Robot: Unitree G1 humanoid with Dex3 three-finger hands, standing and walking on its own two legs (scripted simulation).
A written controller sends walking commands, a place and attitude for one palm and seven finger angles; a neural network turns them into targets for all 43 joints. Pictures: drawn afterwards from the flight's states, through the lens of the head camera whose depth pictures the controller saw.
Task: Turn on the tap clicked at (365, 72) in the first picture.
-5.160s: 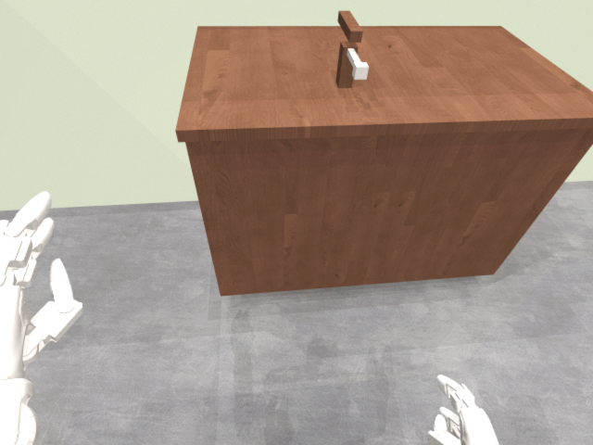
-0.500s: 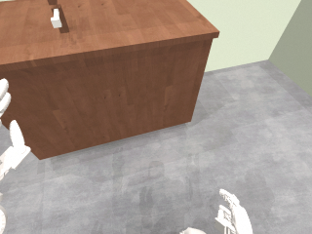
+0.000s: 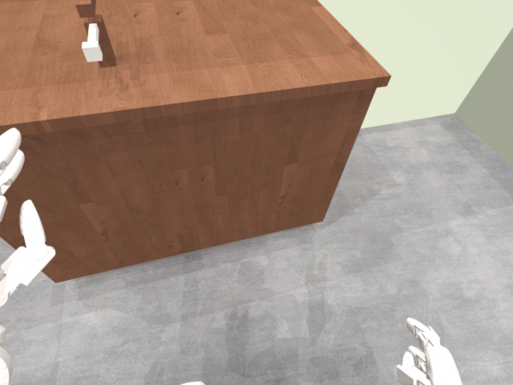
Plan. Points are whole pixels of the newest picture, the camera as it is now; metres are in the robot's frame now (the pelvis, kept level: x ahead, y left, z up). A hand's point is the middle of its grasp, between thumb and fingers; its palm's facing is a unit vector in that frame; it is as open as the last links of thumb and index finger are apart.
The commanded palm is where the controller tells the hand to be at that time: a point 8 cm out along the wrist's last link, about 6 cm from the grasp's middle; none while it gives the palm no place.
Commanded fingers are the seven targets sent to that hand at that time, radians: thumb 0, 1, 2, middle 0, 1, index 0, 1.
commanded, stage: take the last steps up to it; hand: left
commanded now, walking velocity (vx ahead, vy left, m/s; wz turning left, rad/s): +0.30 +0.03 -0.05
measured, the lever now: (92, 51) +0.66 +0.37 +0.15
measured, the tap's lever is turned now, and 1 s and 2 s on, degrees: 0 0 0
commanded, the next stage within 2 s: come to a stop and stand still in 1.06 s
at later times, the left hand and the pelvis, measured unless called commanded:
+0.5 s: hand (108, 169) +0.33 +0.21 +0.18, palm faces +0.42 -0.80 -0.44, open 7.4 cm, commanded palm +0.26 +0.25 +0.19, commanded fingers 0.00 0.90 0.90 -0.20 -0.30 -0.20 -0.30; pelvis +0.10 -0.03 +0.00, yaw +0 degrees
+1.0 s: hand (114, 115) +0.42 +0.23 +0.19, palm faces +0.40 -0.84 -0.37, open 7.4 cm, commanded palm +0.35 +0.27 +0.19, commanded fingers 0.00 0.90 0.90 -0.20 -0.30 -0.20 -0.30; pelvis +0.18 +0.00 +0.01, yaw -1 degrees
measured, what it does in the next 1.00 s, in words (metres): walks ahead: right foot, then left foot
